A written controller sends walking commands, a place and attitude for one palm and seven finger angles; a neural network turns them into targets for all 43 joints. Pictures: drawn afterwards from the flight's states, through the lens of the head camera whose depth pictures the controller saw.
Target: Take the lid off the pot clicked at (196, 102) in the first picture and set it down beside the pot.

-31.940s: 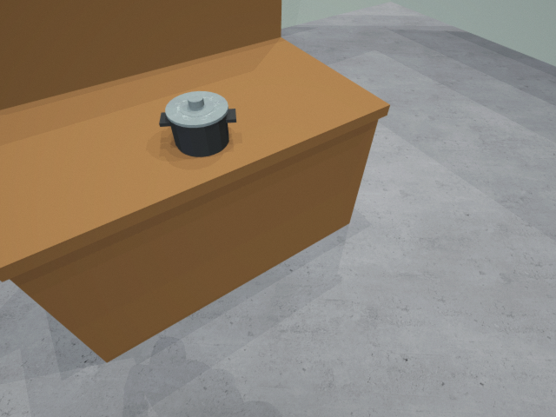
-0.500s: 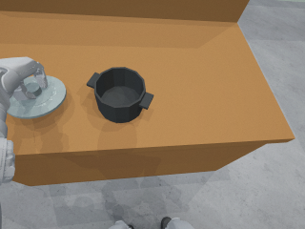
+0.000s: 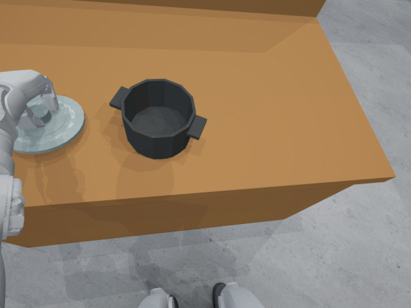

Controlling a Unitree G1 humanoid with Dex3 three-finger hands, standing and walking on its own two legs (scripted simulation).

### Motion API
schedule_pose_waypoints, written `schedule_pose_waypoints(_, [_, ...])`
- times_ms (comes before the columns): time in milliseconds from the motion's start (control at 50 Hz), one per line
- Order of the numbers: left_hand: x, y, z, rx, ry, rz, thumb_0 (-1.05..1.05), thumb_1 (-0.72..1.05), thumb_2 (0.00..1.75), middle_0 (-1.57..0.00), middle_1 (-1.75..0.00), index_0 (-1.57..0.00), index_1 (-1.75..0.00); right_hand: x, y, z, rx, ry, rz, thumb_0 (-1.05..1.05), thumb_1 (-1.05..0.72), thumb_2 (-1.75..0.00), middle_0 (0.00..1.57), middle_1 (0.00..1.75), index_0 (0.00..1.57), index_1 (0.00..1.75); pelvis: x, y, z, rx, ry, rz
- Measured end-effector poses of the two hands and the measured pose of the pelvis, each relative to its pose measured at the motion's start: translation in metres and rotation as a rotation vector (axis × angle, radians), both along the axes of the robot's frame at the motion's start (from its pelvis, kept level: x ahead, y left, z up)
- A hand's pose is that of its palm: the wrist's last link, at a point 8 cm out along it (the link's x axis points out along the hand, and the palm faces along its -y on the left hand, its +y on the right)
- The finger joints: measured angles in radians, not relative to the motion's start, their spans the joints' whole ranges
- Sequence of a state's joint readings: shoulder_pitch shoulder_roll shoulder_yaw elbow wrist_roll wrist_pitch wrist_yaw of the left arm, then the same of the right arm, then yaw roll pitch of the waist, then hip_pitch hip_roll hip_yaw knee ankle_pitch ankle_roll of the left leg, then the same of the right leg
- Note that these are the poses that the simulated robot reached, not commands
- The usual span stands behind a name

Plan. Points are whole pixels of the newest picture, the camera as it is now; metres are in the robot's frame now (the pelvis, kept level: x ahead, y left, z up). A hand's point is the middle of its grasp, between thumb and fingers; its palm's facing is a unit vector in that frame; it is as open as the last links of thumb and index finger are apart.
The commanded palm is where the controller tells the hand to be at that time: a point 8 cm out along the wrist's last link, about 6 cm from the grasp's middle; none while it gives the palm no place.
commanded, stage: lower the lid onto the table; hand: left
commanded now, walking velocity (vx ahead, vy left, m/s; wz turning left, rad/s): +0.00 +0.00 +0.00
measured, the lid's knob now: (38, 114) +0.52 +0.30 -0.03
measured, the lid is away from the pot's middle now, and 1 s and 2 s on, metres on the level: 0.24 0.25 0.25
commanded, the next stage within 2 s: open the fingers wide in 0.18 s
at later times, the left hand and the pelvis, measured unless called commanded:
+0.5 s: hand (28, 131) +0.47 +0.30 -0.01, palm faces -0.47 -0.12 -0.87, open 7.0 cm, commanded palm +0.51 +0.27 +0.05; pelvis -0.01 -0.01 -0.01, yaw +1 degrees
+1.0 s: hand (21, 135) +0.45 +0.30 +0.00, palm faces -0.48 -0.09 -0.87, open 8.5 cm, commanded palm +0.50 +0.28 +0.05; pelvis -0.02 -0.01 -0.01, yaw +1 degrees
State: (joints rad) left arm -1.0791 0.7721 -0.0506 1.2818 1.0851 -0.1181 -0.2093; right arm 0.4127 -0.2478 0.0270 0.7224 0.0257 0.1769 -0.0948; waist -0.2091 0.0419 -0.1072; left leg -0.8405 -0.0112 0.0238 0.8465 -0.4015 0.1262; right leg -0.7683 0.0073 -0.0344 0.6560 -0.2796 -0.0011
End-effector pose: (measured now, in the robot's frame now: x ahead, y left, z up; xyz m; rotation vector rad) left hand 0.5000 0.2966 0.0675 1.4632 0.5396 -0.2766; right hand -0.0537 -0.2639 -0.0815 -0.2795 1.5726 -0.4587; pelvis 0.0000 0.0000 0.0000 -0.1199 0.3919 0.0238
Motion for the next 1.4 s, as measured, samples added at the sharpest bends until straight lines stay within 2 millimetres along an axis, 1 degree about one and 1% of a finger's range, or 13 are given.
schedule_pose_waypoints(80, [-0.001, -0.001, -0.008, -0.008, 0.022, -0.009, -0.06, 0.4, 0.57, -0.79, -1.02, -0.65, -0.94, 0.001, 0.001, -0.001, 0.0, 0.003, -0.001, 0.0, -0.9, -0.89, 0.21, 0.3, 0.21, 0.31, 0.0, 0.0, -0.002, -0.003, 0.006, 0.002])
schedule_pose_waypoints(220, [-0.004, -0.002, -0.01, -0.037, -0.009, -0.027, -0.06, 0.4, 0.57, -0.79, -1.02, -0.65, -0.94, 0.005, 0.001, -0.001, -0.006, 0.003, 0.011, 0.0, -0.9, -0.89, 0.21, 0.3, 0.21, 0.31, 0.0, -0.001, -0.003, -0.008, 0.008, 0.013])
schedule_pose_waypoints(300, [-0.006, -0.002, -0.013, -0.018, -0.024, -0.022, -0.06, 0.39, 0.57, -0.79, -1.02, -0.65, -0.94, 0.008, -0.001, -0.004, -0.001, -0.002, 0.018, 0.0, -0.9, -0.89, 0.21, 0.3, 0.21, 0.31, -0.002, -0.002, -0.005, -0.011, 0.012, 0.015])
schedule_pose_waypoints(360, [-0.014, 0.001, -0.016, -0.038, -0.047, -0.013, -0.05, 0.4, 0.57, -0.79, -1.02, -0.65, -0.94, 0.011, -0.002, -0.006, 0.014, -0.012, 0.019, 0.0, -0.9, -0.89, 0.21, 0.3, 0.2, 0.3, -0.002, -0.002, -0.005, -0.007, 0.007, 0.008])
schedule_pose_waypoints(420, [-0.021, 0.001, -0.018, -0.015, -0.03, -0.007, -0.04, 0.41, 0.57, -0.78, -1.01, -0.63, -0.95, 0.015, -0.003, -0.009, 0.029, -0.02, 0.026, 0.0, -0.9, -0.89, 0.21, 0.3, 0.2, 0.3, -0.003, -0.003, -0.005, -0.005, 0.001, 0.008])
schedule_pose_waypoints(540, [-0.03, 0.007, -0.017, -0.004, -0.015, 0.009, -0.03, 0.41, 0.58, -0.76, -1.02, -0.62, -0.96, 0.024, -0.007, -0.011, 0.022, -0.06, 0.04, 0.0, -0.9, -0.89, 0.21, 0.3, 0.21, 0.3, -0.008, -0.007, -0.006, -0.002, -0.009, 0.013])
schedule_pose_waypoints(620, [-0.038, 0.01, -0.017, -0.001, 0.005, 0.008, -0.03, 0.42, 0.59, -0.74, -1.03, -0.6, -0.96, 0.024, -0.01, -0.012, 0.019, -0.065, 0.05, 0.0, -0.9, -0.89, 0.21, 0.3, 0.21, 0.3, -0.01, -0.009, -0.006, -0.001, -0.015, 0.016])
schedule_pose_waypoints(720, [-0.044, 0.007, -0.013, -0.011, -0.002, -0.015, -0.01, 0.43, 0.6, -0.71, -1.02, -0.58, -0.96, 0.022, -0.015, -0.011, 0.008, -0.058, 0.057, 0.0, -0.9, -0.89, 0.21, 0.3, 0.21, 0.3, -0.013, -0.011, -0.006, 0.001, -0.024, 0.02])
schedule_pose_waypoints(840, [-0.043, 0.007, -0.006, -0.006, -0.038, -0.016, -0.01, 0.41, 0.59, -0.62, -1.02, -0.55, -0.99, 0.017, -0.021, -0.011, -0.003, -0.063, 0.06, 0.0, -0.9, -0.89, 0.21, 0.3, 0.2, 0.3, -0.018, -0.014, -0.009, 0.003, -0.025, 0.019])
schedule_pose_waypoints(920, [-0.041, 0.009, -0.008, 0.003, -0.031, 0.001, 0.0, 0.37, 0.57, -0.56, -1.02, -0.52, -1.0, 0.013, -0.022, -0.014, -0.001, -0.064, 0.057, 0.0, -0.9, -0.89, 0.21, 0.3, 0.2, 0.3, -0.02, -0.014, -0.011, 0.003, -0.02, 0.012])
schedule_pose_waypoints(980, [-0.041, 0.009, -0.009, 0.013, -0.019, -0.001, 0.0, 0.32, 0.55, -0.51, -1.01, -0.48, -0.99, 0.009, -0.021, -0.015, -0.001, -0.059, 0.049, 0.0, -0.9, -0.89, 0.21, 0.3, 0.2, 0.3, -0.021, -0.013, -0.012, 0.003, -0.015, 0.01])
schedule_pose_waypoints(1160, [-0.035, 0.006, -0.004, -0.003, -0.029, -0.008, 0.0, 0.17, 0.51, -0.38, -0.97, -0.37, -0.97, 0.001, -0.014, -0.016, 0.007, -0.043, 0.027, 0.01, -0.9, -0.89, 0.21, 0.3, 0.2, 0.3, -0.02, -0.012, -0.012, 0.001, -0.01, 0.008])
schedule_pose_waypoints(1400, [-0.034, 0.01, -0.007, -0.001, -0.022, -0.009, 0.0, 0.08, 0.49, -0.31, -0.95, -0.32, -0.96, 0.0, -0.008, -0.016, 0.014, -0.033, 0.02, 0.01, -0.9, -0.89, 0.21, 0.3, 0.21, 0.3, -0.019, -0.008, -0.012, -0.003, -0.006, 0.006])
